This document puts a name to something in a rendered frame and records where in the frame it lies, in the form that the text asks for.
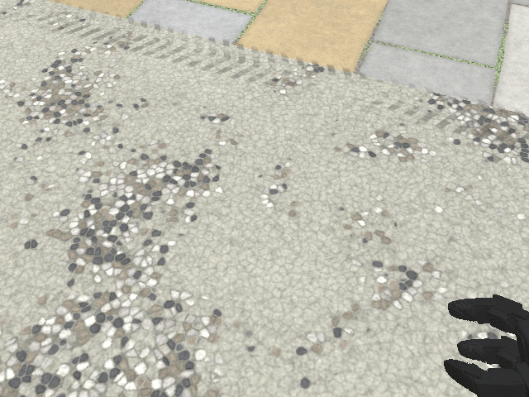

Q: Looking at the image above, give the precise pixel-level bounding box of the right robot hand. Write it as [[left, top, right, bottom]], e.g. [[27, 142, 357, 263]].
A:
[[444, 294, 529, 397]]

